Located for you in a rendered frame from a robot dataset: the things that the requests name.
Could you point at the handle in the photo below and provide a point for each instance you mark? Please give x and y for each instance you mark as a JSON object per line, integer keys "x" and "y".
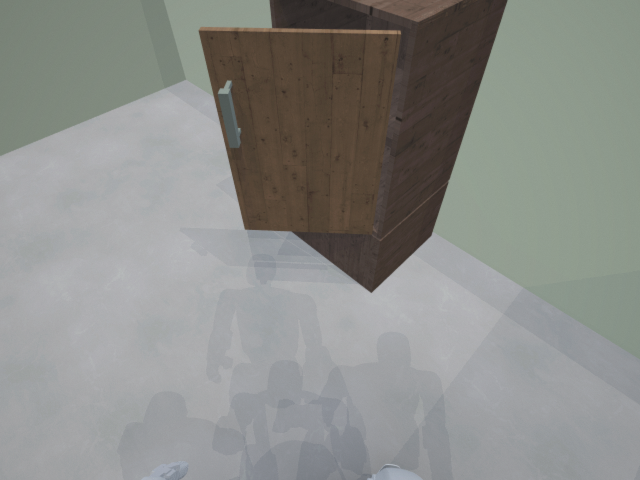
{"x": 229, "y": 117}

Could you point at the robot right shin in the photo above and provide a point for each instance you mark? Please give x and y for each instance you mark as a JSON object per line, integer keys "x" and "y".
{"x": 389, "y": 466}

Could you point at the cupboard door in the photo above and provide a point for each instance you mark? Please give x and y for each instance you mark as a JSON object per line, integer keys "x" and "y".
{"x": 313, "y": 106}

